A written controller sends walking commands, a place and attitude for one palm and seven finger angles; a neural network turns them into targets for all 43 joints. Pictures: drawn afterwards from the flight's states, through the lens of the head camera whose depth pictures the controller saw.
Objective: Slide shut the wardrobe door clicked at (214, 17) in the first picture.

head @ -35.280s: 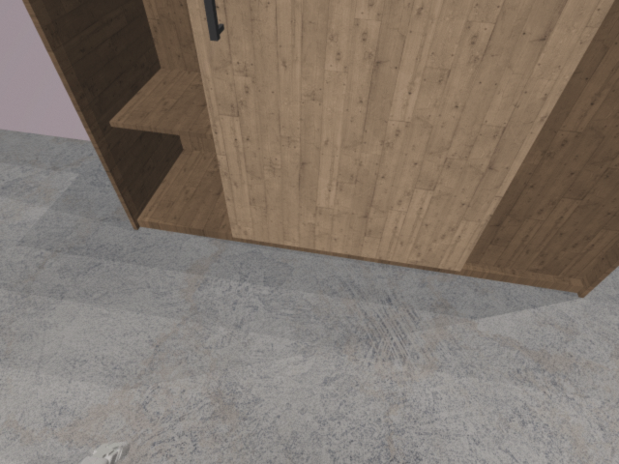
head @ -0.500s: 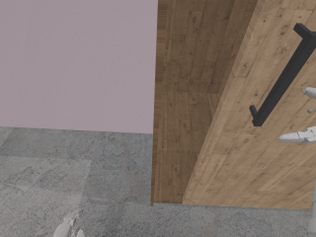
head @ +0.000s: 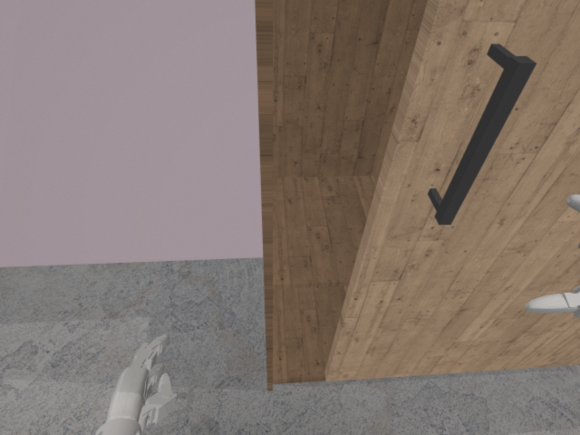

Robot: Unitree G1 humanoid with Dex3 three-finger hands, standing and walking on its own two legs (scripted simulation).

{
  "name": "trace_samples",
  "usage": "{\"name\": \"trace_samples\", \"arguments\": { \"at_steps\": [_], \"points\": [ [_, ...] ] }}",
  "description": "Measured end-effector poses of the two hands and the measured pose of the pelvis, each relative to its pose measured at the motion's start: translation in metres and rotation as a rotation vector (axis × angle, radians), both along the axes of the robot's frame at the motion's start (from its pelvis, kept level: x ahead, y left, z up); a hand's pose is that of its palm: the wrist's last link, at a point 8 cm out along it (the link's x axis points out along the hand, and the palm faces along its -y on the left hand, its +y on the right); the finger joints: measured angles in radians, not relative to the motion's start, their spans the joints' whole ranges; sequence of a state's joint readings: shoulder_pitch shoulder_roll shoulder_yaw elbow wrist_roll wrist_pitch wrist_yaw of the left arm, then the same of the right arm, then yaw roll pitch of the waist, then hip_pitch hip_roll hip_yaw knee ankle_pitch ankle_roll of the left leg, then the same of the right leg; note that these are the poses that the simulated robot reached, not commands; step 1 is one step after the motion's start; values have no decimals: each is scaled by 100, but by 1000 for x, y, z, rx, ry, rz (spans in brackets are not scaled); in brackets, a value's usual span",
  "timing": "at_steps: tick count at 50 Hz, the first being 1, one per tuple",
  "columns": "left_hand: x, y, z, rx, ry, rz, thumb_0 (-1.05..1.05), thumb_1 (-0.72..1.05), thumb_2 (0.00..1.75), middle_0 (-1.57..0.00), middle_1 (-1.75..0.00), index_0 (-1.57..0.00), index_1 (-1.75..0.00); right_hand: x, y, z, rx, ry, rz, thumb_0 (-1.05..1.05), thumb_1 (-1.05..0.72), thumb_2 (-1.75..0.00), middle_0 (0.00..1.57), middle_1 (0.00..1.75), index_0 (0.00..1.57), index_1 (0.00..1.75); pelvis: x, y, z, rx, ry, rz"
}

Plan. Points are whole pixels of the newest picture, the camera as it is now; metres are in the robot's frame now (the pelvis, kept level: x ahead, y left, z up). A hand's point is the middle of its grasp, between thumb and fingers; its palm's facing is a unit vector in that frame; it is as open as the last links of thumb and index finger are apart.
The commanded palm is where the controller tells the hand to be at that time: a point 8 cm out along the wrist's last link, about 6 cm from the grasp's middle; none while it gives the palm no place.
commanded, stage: draw the hand back to the body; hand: right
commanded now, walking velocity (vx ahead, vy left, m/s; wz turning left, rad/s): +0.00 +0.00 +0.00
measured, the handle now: (467, 145) +0.42 -0.24 +0.22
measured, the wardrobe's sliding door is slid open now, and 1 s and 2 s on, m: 0.17 0.17 0.17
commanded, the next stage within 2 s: step back with the hand held close in 1.64 s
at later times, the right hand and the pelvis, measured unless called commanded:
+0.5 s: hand out of the picture +0.22 -0.30 +0.19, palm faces +0.12 +0.99 -0.04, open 14.7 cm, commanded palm +0.18 -0.32 +0.20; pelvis +0.00 -0.01 +0.00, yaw +0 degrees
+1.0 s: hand (575, 309) +0.20 -0.28 +0.18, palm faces +0.47 +0.82 -0.31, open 11.4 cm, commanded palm +0.15 -0.31 +0.19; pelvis +0.00 -0.01 +0.01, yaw +0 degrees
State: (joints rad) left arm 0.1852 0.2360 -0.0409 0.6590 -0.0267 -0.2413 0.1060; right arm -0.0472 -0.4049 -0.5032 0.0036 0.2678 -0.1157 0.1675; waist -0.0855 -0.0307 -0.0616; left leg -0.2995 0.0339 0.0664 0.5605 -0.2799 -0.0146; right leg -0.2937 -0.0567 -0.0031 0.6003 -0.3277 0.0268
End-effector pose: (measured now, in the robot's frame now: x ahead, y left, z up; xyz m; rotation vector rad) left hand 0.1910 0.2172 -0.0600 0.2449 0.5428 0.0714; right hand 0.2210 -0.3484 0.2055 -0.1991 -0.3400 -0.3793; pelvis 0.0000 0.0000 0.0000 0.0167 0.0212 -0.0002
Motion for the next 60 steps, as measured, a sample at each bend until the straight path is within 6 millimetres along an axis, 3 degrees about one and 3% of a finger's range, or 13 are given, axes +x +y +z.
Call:
{"name": "trace_samples", "arguments": {
  "at_steps": [5, 9, 17, 24, 30, 34, 41, 48, 60],
  "points": [
    [-3, -4, -4, 3, 18, -13, 1, 91, 90, -20, -30, -21, -30, -5, 0, 1, 19, -5, 10, -2, 55, -20, 26, 115, 25, 115, -1, -1, 0, 3, -14, -12],
    [-6, -6, -5, -8, 18, 7, 1, 91, 90, -20, -30, -21, -30, 2, 3, -9, 68, 119, 113, -2, 55, -20, 26, 115, 25, 115, 0, -3, 2, 5, -30, -15],
    [-4, -8, 8, -42, -68, 27, 1, 91, 90, -20, -30, -21, -30, -5, 12, -6, 88, 256, 314, -2, 55, -20, 26, 115, 25, 115, 5, -8, 4, 4, -63, 1],
    [0, -10, 21, -44, -117, -9, 1, 91, 90, -20, -30, -20, -30, -28, -1, -9, 143, 233, 266, -2, 55, -20, 26, 115, 25, 115, 1, -9, 5, 6, -85, 0],
    [-1, -16, 24, -30, -128, -47, 1, 91, 90, -20, -30, -20, -30, -39, 20, -23, 94, 286, 234, -2, 50, -22, 25, 112, 24, 112, -7, -10, 5, 8, -95, -10],
    [-6, -20, 24, -26, -115, -64, 1, 91, 90, -20, -30, -20, -30, -50, 29, -12, -46, 179, 49, -2, 41, -27, 25, 107, 24, 107, -11, -9, 7, 8, -85, -5],
    [-22, -19, 4, -30, 3, -35, 1, 91, 90, -20, -30, -21, -30, -65, 21, -10, -110, 106, -138, -1, 20, -37, 25, 94, 24, 94, -12, -10, 9, 4, -86, 1],
    [-32, -14, -9, -31, 72, 3, 1, 91, 90, -20, -30, -21, -30, -63, 31, -16, -141, 125, -136, -1, -5, -49, 24, 80, 23, 80, -6, -14, 10, -2, -97, 6],
    [-17, -8, 1, -33, 32, 38, 1, 91, 90, -20, -30, -20, -30, -63, 39, -17, -190, 148, -97, 0, -48, -70, 23, 55, 22, 54, 3, -13, 10, -4, -102, 19]
  ]
}}
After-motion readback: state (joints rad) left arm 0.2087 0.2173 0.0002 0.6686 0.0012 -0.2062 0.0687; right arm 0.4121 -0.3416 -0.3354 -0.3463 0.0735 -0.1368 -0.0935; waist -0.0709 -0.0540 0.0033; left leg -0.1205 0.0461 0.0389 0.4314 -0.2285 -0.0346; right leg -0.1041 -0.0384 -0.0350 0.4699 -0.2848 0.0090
